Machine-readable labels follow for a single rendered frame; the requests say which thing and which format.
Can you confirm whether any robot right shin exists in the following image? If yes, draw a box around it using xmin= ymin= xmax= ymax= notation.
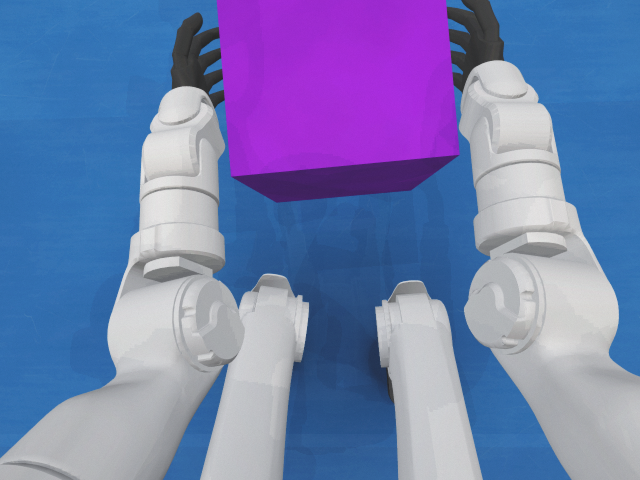
xmin=387 ymin=280 xmax=453 ymax=379

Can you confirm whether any robot left forearm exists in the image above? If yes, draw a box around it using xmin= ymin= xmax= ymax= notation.
xmin=107 ymin=86 xmax=225 ymax=347

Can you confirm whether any right robot upper arm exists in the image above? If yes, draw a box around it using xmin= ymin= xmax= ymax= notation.
xmin=464 ymin=253 xmax=640 ymax=480

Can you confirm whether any left robot upper arm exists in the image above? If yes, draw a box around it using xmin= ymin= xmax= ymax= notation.
xmin=0 ymin=274 xmax=245 ymax=480

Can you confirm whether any left robot hand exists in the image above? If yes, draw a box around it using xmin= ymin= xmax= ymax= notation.
xmin=171 ymin=12 xmax=225 ymax=109

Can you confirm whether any right robot hand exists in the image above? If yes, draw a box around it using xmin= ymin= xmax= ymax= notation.
xmin=447 ymin=0 xmax=504 ymax=94

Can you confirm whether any carton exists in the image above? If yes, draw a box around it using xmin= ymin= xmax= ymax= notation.
xmin=217 ymin=0 xmax=460 ymax=203

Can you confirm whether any robot left thigh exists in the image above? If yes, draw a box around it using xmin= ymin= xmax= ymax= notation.
xmin=200 ymin=286 xmax=309 ymax=480

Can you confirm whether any robot right forearm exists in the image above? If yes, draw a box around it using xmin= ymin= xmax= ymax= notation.
xmin=459 ymin=60 xmax=619 ymax=310

